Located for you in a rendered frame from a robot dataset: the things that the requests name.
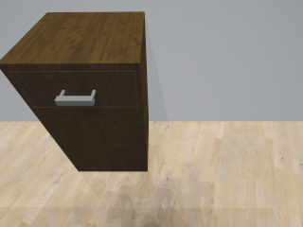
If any handle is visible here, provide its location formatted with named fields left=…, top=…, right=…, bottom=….
left=54, top=90, right=96, bottom=106

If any drawer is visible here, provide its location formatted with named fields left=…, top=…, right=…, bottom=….
left=10, top=70, right=138, bottom=107

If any cabinet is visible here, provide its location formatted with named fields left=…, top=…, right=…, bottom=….
left=0, top=11, right=149, bottom=172

